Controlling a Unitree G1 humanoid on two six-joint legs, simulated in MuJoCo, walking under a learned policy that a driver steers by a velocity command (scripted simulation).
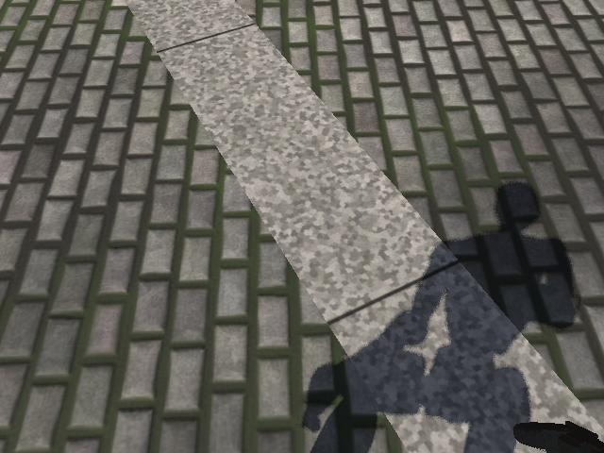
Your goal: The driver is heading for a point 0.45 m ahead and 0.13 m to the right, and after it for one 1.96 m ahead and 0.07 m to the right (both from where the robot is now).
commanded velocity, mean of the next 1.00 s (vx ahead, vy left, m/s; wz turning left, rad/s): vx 0.50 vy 0.00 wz -0.17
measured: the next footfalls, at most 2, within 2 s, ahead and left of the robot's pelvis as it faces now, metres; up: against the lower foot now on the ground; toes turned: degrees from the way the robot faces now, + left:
left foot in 0.06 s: +0.21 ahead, +0.13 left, +0.00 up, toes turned -1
right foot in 0.58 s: +0.44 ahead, -0.17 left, +0.00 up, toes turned -21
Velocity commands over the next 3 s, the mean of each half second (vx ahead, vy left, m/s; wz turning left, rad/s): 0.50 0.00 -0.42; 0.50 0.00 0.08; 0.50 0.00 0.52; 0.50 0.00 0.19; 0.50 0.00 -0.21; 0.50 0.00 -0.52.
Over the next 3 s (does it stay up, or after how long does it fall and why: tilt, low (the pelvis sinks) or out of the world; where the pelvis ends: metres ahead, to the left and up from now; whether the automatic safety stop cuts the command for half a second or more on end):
stays up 1.64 -0.03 0.01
